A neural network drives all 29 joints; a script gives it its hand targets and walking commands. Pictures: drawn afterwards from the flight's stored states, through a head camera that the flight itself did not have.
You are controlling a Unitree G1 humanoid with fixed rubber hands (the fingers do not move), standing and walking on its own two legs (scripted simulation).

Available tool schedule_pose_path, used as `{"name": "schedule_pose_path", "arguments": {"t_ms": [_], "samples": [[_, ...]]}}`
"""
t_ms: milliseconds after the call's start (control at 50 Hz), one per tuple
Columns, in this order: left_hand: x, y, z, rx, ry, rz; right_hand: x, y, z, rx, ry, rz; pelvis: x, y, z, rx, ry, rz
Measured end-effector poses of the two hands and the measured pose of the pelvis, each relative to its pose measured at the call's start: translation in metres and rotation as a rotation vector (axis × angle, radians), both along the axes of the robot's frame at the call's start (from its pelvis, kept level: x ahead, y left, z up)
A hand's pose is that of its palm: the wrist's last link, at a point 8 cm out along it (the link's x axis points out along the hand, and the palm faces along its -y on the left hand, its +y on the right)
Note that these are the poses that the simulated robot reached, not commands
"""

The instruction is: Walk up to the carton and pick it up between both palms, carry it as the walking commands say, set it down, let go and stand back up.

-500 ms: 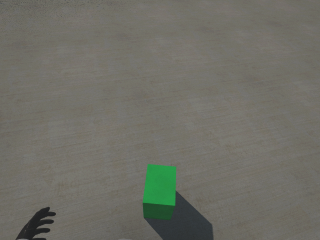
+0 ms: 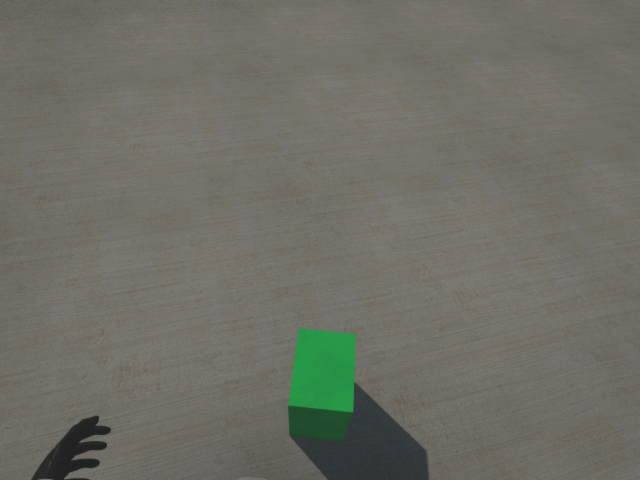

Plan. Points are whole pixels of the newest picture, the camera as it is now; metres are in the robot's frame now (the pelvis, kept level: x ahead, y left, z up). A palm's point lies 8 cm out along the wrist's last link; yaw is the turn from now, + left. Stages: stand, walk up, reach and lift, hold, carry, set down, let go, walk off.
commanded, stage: walk up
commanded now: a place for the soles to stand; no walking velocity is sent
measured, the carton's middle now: (321, 386) +0.45 -0.01 -0.62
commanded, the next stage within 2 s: reach and lift in 1.62 s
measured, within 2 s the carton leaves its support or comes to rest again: neither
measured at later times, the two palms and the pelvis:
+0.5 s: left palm out of the picture +0.12 +0.32 -0.08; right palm out of the picture +0.07 -0.33 -0.08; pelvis -0.01 +0.00 +0.00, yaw +0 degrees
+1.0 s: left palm out of the picture +0.10 +0.32 -0.07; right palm out of the picture +0.08 -0.32 -0.08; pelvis -0.02 +0.00 +0.00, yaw +2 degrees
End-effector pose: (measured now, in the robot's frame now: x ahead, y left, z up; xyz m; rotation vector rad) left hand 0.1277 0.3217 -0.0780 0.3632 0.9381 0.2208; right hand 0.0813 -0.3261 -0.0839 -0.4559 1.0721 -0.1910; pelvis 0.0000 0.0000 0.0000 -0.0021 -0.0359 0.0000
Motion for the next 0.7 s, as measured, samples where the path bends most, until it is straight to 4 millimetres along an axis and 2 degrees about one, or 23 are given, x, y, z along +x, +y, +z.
{"name": "schedule_pose_path", "arguments": {"t_ms": [160,320,400,500,580,700], "samples": [[-0.004,-0.005,0.001,0.006,0.003,0.004,0.001,-0.005,-0.002,0.006,0.002,0.005,0.0,-0.006,0.0,0.006,0.002,0.0],[-0.003,0.003,0.001,0.003,-0.007,0.006,0.003,0.002,-0.001,0.002,-0.005,0.006,0.001,0.001,0.0,-0.001,-0.007,0.004],[-0.004,0.006,-0.001,-0.004,0.002,0.009,0.0,0.005,0.002,-0.005,-0.008,0.005,-0.002,0.006,0.0,-0.01,-0.006,0.002],[-0.01,-0.001,0.0,-0.006,0.014,0.005,-0.007,-0.003,0.006,-0.01,0.004,0.002,-0.007,-0.001,0.004,-0.002,0.006,0.001],[-0.019,-0.005,0.002,0.003,0.007,0.009,-0.004,-0.007,0.002,-0.001,-0.002,0.006,-0.007,-0.006,0.003,0.001,-0.007,0.013],[-0.022,-0.001,0.003,0.004,0.01,0.022,0.002,0.0,0.001,0.008,-0.001,0.021,-0.007,-0.004,0.003,-0.002,-0.005,0.029]]}}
